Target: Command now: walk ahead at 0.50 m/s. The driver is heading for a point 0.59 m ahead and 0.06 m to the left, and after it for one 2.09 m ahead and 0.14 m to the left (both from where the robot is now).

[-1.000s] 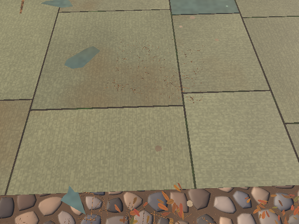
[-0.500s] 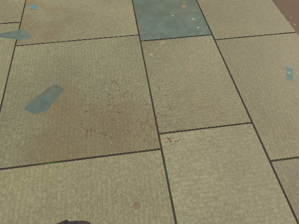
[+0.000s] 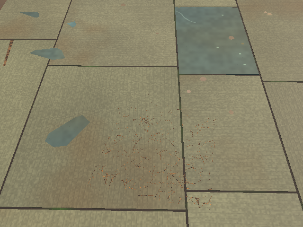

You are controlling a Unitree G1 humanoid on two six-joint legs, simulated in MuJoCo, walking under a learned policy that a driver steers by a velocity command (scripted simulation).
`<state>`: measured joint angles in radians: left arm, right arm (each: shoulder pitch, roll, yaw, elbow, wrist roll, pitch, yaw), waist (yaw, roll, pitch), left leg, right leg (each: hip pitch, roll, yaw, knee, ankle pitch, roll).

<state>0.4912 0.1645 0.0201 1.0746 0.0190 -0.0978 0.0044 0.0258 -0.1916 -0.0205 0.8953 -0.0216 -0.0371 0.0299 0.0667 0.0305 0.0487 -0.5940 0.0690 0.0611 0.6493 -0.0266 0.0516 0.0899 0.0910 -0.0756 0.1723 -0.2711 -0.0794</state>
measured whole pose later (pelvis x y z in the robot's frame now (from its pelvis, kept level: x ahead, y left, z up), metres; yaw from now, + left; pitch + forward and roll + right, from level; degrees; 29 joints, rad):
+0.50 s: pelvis +0.26 +0.04 +0.01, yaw +0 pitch +0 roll +1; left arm 0.09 0.20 0.04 0.92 0.02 -0.03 -0.03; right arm 0.47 -0.16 -0.03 1.07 -0.01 -0.10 0.00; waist -0.05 -0.04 0.04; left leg 0.04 -0.09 0.09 0.18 -0.22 0.09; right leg -0.63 -0.10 -0.03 0.74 -0.03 -0.03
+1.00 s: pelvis +0.53 -0.01 +0.01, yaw +0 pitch +0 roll -1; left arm 0.44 0.18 0.04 1.07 0.01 -0.09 0.00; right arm 0.14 -0.21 -0.05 0.94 -0.03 -0.03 0.03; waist 0.03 0.04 0.03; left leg -0.63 0.11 0.01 0.88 -0.10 0.03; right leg -0.03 0.09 -0.09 0.22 -0.19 -0.10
